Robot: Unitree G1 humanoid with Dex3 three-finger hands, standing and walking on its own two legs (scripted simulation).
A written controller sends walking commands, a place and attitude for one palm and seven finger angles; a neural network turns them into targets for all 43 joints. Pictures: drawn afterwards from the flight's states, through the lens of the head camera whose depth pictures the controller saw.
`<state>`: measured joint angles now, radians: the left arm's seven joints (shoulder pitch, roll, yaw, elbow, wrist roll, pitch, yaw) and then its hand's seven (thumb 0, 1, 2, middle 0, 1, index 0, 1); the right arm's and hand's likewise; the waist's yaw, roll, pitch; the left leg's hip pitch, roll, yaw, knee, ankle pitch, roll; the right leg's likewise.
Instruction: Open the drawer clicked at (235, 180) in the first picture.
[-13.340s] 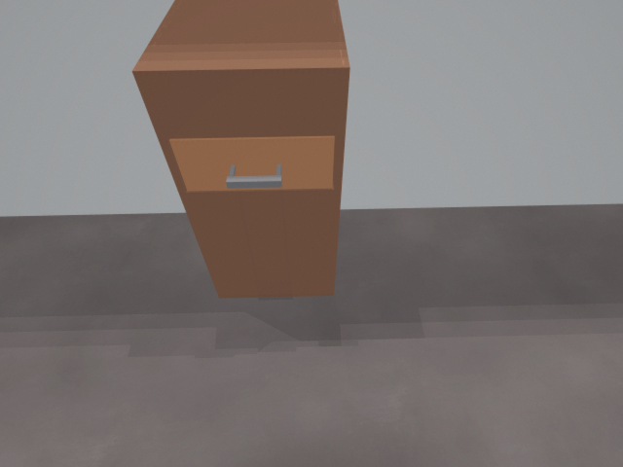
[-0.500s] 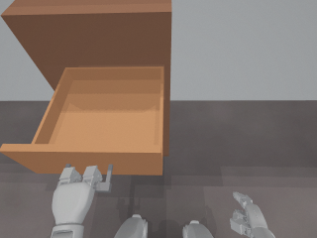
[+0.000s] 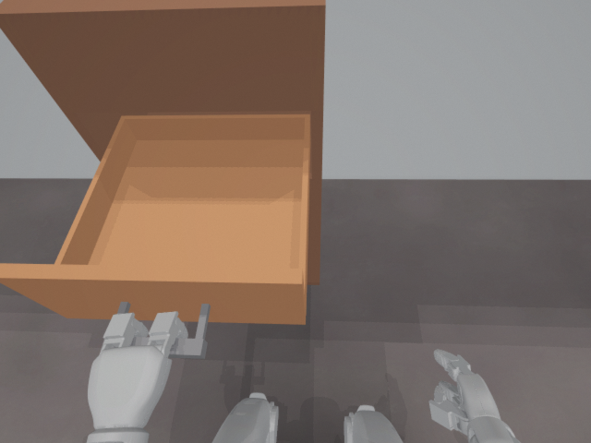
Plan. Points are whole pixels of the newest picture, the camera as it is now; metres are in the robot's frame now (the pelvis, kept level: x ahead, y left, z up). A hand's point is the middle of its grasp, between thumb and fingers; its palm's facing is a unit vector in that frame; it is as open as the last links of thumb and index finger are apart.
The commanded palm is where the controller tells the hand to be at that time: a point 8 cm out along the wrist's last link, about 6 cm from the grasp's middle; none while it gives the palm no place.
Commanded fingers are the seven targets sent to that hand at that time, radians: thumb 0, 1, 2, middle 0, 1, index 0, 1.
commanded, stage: open the thumb to release the handle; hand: left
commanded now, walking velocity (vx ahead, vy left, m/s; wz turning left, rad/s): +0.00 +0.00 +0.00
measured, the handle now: (159, 329) +0.26 +0.21 -0.02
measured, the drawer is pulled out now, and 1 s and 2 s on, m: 0.30 0.30 0.30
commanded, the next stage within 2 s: lift the hand off the handle in 0.44 s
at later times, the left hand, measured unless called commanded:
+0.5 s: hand (152, 376) +0.21 +0.22 -0.04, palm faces -0.01 -0.08 -1.00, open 12.9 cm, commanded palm +0.18 +0.21 +0.01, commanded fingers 0.00 -0.50 0.30 -0.30 -1.20 -0.30 -1.20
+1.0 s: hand (152, 373) +0.21 +0.21 -0.04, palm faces -0.01 -0.08 -1.00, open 13.8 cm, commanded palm +0.19 +0.21 +0.02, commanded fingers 0.00 -0.50 0.30 -0.30 -1.20 -0.30 -1.20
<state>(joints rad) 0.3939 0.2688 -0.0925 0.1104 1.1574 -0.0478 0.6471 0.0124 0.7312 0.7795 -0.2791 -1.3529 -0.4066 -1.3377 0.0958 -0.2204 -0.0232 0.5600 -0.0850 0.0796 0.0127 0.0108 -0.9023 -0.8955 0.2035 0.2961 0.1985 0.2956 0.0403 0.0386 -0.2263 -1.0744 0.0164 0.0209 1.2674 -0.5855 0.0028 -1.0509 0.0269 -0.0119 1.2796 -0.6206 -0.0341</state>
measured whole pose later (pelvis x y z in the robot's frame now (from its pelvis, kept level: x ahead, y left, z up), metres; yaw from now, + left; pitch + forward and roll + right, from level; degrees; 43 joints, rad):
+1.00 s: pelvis -0.03 +0.00 +0.01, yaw +1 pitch +19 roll +0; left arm 0.20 0.26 -0.15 0.28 1.12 0.05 0.63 0.00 -0.49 0.30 -0.32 -1.22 -0.32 -1.20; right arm 0.10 -0.21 -0.02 0.64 -0.05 0.08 -0.05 0.01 -0.90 -0.90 0.20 0.30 0.20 0.30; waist 0.03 0.05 -0.20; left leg -1.02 0.01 0.00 1.21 -0.51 0.00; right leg -0.99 0.02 -0.03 1.21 -0.55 -0.03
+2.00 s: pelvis +0.00 +0.01 +0.06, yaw +0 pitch +13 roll +0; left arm 0.34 0.30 -0.13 0.08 1.06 0.07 0.51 0.00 -0.49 0.30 -0.32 -1.20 -0.32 -1.20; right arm 0.13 -0.22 -0.02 0.57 -0.04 0.10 -0.01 0.01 -0.90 -0.90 0.20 0.30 0.20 0.30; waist 0.04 0.06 -0.16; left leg -0.74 0.01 0.01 0.99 -0.47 0.01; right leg -0.71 0.02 -0.01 0.98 -0.50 -0.02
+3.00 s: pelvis +0.01 +0.00 +0.08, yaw -1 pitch +7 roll +1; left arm 0.41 0.34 -0.11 -0.13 1.00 0.05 0.35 0.00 -0.49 0.30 -0.32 -1.20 -0.32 -1.20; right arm 0.14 -0.23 -0.02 0.57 -0.02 0.07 0.01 0.01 -0.90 -0.90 0.20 0.30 0.20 0.30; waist 0.06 0.08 -0.12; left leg -0.51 0.01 0.03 0.78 -0.40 0.00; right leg -0.49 0.03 0.01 0.79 -0.43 -0.03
